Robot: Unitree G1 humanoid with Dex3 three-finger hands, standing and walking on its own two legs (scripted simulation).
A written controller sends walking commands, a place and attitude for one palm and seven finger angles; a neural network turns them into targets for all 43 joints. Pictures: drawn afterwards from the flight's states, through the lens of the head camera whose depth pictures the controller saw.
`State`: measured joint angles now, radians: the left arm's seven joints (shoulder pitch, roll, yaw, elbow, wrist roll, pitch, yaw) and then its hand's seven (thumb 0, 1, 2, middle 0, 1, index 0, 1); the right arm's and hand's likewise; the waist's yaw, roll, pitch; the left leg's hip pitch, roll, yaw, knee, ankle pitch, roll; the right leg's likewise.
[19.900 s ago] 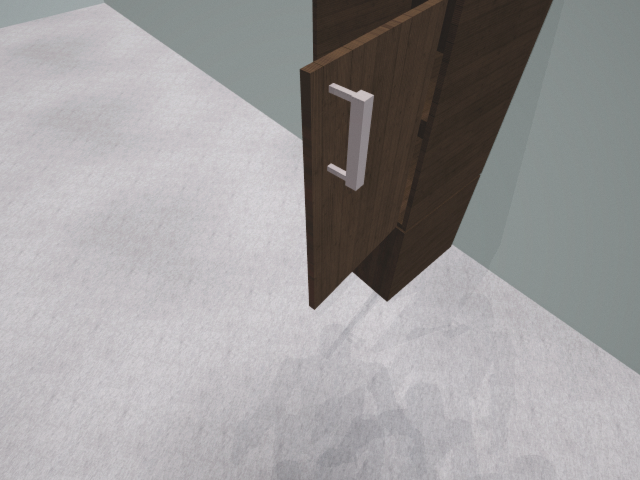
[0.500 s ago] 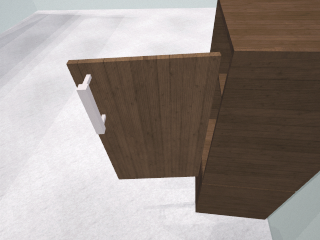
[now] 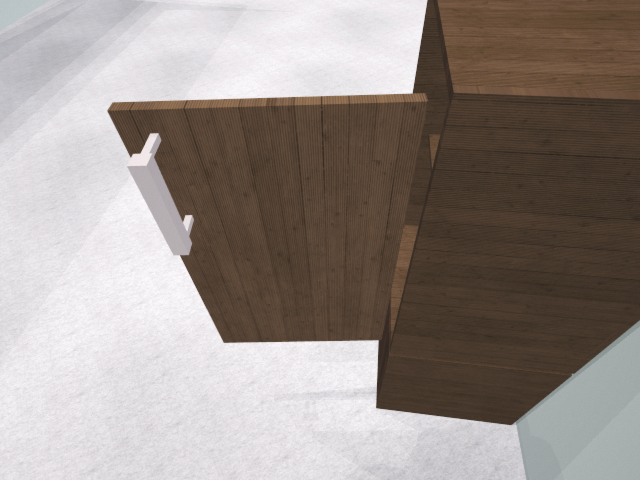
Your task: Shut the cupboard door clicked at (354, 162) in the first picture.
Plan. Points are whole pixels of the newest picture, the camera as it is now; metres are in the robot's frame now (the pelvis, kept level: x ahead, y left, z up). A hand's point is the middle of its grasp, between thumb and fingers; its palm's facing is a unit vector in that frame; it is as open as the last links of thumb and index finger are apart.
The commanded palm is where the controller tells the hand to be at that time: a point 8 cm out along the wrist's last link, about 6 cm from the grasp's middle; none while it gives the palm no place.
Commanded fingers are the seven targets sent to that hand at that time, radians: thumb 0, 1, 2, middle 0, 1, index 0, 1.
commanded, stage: come to a stop and stand still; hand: left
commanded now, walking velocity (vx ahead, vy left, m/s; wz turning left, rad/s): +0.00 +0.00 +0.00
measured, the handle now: (168, 198) +0.42 +0.22 +0.14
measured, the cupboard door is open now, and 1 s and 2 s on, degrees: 98 98 98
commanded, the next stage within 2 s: look again from close up in 1.28 s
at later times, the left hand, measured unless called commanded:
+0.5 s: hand out of the picture -0.01 +0.18 -0.18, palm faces +0.02 -0.98 -0.20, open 7.3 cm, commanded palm none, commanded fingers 0.00 0.90 0.90 -0.20 -0.30 -0.20 -0.30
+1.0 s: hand out of the picture -0.02 +0.21 -0.17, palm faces +0.01 -0.98 -0.18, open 7.3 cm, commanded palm none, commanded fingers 0.00 0.90 0.90 -0.20 -0.30 -0.20 -0.30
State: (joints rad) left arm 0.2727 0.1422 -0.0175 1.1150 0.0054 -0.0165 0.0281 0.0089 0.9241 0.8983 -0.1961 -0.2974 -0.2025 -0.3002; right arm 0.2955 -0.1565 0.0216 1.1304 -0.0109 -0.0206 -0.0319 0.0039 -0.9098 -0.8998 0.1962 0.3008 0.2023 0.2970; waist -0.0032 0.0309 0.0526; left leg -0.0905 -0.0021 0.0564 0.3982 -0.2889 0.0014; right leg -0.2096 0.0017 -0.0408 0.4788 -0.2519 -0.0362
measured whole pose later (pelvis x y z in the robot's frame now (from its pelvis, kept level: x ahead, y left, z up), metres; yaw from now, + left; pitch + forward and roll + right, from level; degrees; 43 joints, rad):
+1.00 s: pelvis -0.01 +0.04 +0.00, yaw -1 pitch -1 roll +0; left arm 0.31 0.13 -0.02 1.11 0.01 -0.01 0.03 0.00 0.91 0.90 -0.19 -0.30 -0.20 -0.30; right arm 0.34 -0.14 0.03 1.11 -0.01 -0.03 -0.03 0.01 -0.91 -0.90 0.20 0.30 0.20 0.30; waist 0.00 0.01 0.04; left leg -0.14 -0.06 0.07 0.42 -0.28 0.07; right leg -0.23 -0.05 -0.01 0.48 -0.23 0.03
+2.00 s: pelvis +0.01 +0.03 +0.00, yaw +0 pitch -1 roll +0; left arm 0.40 0.16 0.03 0.76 -0.04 0.08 0.06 0.03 0.94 0.90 -0.20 -0.30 -0.21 -0.30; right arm 0.32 -0.14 0.04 1.06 0.01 -0.09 -0.07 0.02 -0.92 -0.90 0.20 0.30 0.21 0.30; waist 0.00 -0.01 0.06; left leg -0.13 -0.03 0.06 0.45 -0.31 0.04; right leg -0.23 -0.03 -0.02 0.51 -0.26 0.00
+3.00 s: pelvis -0.02 +0.03 -0.04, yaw +3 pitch +5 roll -1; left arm 0.43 0.23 0.12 -0.27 -0.27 -0.18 -0.21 0.01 0.91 0.90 -0.99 -1.17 -1.00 -1.17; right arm 0.32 -0.28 0.02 0.56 0.04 -0.27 -0.07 0.02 -0.90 -0.90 0.20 0.30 0.21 0.30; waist 0.02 0.05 -0.05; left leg -0.49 -0.02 0.00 0.85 -0.46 0.04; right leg -0.52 -0.03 -0.08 0.81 -0.38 0.00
